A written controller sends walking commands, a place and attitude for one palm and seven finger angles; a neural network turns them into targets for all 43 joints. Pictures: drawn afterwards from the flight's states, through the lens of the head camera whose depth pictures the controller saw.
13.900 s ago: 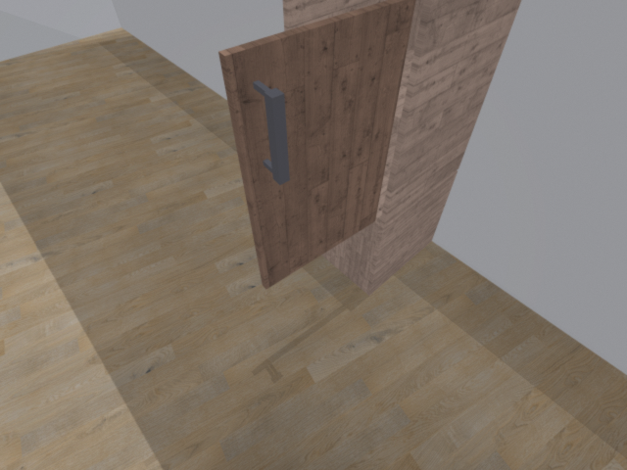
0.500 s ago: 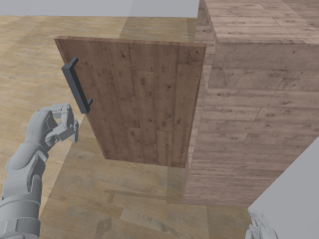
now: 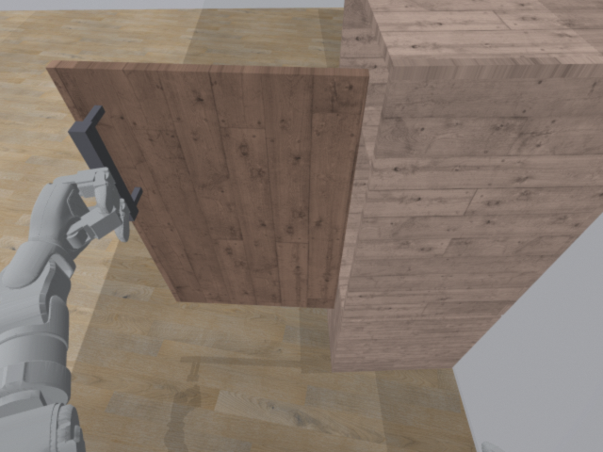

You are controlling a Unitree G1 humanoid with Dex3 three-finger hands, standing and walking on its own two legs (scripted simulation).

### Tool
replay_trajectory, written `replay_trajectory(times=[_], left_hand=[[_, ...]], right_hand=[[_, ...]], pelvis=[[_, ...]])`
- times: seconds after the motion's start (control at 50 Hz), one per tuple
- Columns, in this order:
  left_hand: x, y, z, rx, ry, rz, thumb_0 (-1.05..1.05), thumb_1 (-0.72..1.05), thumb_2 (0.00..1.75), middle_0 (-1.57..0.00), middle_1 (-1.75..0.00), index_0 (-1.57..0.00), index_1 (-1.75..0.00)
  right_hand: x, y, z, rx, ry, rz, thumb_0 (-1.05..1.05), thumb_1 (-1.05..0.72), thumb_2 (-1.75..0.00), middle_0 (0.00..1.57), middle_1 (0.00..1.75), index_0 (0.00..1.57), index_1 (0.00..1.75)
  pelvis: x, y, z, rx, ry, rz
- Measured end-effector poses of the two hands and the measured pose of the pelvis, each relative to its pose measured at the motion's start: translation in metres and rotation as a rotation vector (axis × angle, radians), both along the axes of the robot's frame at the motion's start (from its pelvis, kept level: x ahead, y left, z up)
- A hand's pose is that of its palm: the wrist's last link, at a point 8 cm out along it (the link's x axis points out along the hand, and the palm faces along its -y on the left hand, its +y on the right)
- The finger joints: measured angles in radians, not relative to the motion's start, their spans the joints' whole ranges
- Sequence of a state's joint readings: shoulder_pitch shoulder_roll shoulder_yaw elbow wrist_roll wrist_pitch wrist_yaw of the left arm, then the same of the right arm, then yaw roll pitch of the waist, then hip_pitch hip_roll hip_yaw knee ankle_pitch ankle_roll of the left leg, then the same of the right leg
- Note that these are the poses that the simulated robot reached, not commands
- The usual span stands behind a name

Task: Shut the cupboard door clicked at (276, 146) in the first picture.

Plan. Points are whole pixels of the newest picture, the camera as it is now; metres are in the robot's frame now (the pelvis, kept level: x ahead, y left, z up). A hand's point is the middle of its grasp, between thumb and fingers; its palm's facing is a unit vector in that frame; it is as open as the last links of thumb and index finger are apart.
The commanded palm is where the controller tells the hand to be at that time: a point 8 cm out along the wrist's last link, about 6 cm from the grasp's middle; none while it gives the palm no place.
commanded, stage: bring the fist close to the handle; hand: left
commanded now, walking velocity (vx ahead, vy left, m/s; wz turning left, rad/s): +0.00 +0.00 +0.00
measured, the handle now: (113, 167) +0.47 +0.27 +0.13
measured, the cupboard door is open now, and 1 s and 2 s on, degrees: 85 77 64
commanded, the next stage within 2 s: push the door shut along its arc in 0.16 s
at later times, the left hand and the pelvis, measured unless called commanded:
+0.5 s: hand (122, 203) +0.40 +0.24 +0.13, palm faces -0.06 -1.00 -0.03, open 3.1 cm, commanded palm +0.38 +0.28 +0.13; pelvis -0.01 +0.00 +0.00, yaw +2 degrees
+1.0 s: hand (137, 177) +0.44 +0.23 +0.13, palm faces -0.17 -0.99 -0.02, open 3.1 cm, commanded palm +0.45 +0.27 +0.13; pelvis -0.02 +0.00 -0.01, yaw +1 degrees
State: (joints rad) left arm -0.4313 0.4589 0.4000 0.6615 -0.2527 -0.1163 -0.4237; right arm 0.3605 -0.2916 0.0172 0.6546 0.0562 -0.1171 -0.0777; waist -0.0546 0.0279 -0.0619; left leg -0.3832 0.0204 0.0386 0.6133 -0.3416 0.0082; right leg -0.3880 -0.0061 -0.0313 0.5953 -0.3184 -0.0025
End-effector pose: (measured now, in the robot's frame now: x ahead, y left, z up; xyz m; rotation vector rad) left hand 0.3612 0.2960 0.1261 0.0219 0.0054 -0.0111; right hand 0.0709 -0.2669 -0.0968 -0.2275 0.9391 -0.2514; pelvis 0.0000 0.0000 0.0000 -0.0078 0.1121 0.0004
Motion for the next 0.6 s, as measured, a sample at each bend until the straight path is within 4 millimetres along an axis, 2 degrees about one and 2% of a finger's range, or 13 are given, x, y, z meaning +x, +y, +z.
replay_trajectory(times=[0.14,0.22,0.38,0.48,0.6], left_hand=[[-0.005,0.007,0.0,0.011,-0.002,0.025,0.01,0.9,0.9,-1.3,-1.5,-1.3,-1.5],[-0.008,0.005,0.006,0.005,-0.018,0.01,0.01,0.9,0.9,-1.3,-1.5,-1.3,-1.5],[-0.004,0.001,0.004,0.007,0.016,-0.006,0.01,0.9,0.9,-1.3,-1.5,-1.3,-1.5],[0.012,-0.005,0.006,0.004,0.015,-0.036,0.01,0.9,0.9,-1.3,-1.5,-1.3,-1.5],[0.029,-0.005,0.009,0.01,0.023,-0.063,0.01,0.9,0.9,-1.3,-1.5,-1.32,-1.5]], right_hand=[[0.012,0.005,0.002,0.002,-0.02,0.014,0.01,-0.91,-0.9,0.2,0.3,0.2,0.3],[0.025,0.01,0.003,0.01,-0.05,0.034,0.01,-0.91,-0.9,0.2,0.3,0.2,0.3],[0.044,0.016,0.007,0.016,-0.092,0.073,0.01,-0.91,-0.9,0.2,0.3,0.2,0.3],[0.041,0.014,0.005,0.002,-0.072,0.081,0.01,-0.9,-0.9,0.2,0.3,0.2,0.3],[0.018,0.005,-0.001,-0.011,-0.004,0.056,0.01,-0.9,-0.9,0.2,0.3,0.21,0.3]], pelvis=[[0.001,0.0,0.0,-0.004,-0.006,0.006],[0.001,0.001,0.001,-0.005,-0.011,0.012],[-0.002,0.001,0.0,-0.004,-0.014,0.024],[-0.005,0.0,-0.002,-0.004,-0.008,0.03],[-0.006,-0.001,-0.004,-0.004,0.012,0.028]])
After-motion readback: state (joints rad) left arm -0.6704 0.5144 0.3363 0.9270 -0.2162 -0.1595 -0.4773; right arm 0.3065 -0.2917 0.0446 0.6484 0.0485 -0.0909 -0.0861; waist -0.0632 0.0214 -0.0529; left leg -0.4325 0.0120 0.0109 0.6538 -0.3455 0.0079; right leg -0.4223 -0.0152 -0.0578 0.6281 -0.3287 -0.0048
